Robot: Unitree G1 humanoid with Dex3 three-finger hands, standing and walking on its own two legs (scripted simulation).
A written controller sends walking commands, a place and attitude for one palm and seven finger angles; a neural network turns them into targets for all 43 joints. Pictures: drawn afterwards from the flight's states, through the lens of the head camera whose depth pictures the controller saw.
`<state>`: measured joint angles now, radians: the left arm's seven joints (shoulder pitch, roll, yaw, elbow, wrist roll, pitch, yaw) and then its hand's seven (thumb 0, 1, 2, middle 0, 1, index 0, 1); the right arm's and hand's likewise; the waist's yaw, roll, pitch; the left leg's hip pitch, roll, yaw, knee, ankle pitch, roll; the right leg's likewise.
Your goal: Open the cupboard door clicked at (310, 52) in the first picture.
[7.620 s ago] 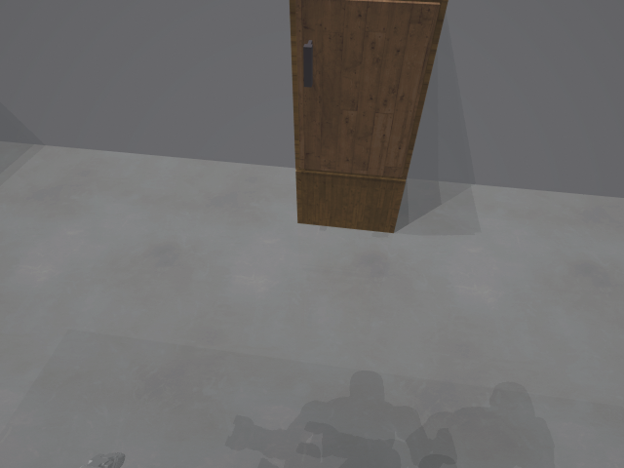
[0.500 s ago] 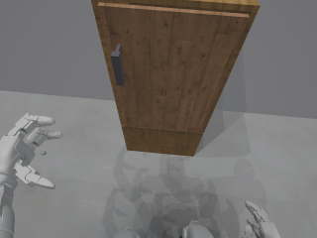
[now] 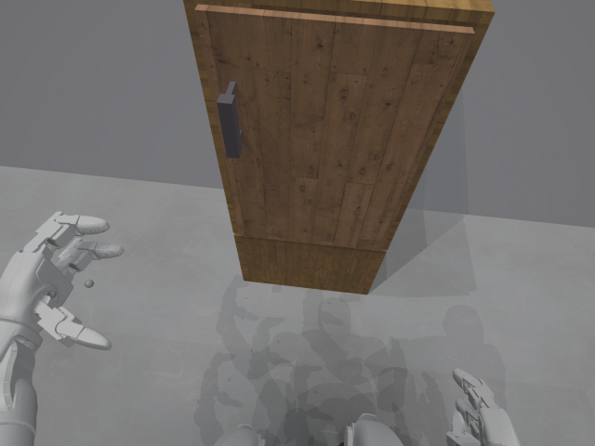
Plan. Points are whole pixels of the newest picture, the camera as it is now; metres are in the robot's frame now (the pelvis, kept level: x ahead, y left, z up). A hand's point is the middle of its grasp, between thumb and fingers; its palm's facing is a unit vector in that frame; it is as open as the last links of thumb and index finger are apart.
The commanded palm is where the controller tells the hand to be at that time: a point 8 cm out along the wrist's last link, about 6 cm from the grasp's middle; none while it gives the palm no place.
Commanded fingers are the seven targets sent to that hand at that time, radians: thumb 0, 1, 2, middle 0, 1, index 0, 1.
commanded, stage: move the hooked fingers beside the handle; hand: left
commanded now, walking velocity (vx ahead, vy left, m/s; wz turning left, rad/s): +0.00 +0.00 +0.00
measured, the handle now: (233, 120) +0.62 +0.15 +0.05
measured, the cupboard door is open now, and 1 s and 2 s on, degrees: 0 0 0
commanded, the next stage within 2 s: none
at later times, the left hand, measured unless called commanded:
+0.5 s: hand (132, 219) +0.39 +0.25 +0.06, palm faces -0.07 -1.00 -0.02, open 14.0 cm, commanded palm +0.37 +0.30 +0.06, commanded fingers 0.00 -0.50 0.30 -0.30 -1.20 -0.30 -1.20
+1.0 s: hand (167, 176) +0.47 +0.23 +0.06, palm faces -0.07 -1.00 -0.02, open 14.0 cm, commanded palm +0.46 +0.27 +0.05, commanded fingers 0.00 -0.50 0.30 -0.30 -1.20 -0.30 -1.20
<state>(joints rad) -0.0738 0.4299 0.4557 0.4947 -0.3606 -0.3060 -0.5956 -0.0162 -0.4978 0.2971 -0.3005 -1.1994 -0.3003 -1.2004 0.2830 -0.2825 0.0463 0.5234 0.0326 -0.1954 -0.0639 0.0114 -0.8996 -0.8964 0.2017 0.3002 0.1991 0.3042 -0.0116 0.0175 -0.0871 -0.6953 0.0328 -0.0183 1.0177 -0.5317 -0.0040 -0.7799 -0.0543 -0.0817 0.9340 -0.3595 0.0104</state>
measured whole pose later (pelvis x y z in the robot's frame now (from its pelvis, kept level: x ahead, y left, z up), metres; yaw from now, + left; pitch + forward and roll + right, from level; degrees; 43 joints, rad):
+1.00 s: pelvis +0.00 +0.00 -0.01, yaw -2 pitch +20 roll -2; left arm -0.77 0.56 0.46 1.09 -0.14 -0.37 -0.46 -0.02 -0.50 0.30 -0.30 -1.20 -0.30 -1.20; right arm 0.35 -0.28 0.04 0.58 0.01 0.01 -0.03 0.01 -0.90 -0.90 0.20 0.30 0.20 0.30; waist -0.13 0.00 -0.10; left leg -0.88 0.04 0.00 1.07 -0.54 0.00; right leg -0.97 -0.04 -0.06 0.98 -0.35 0.01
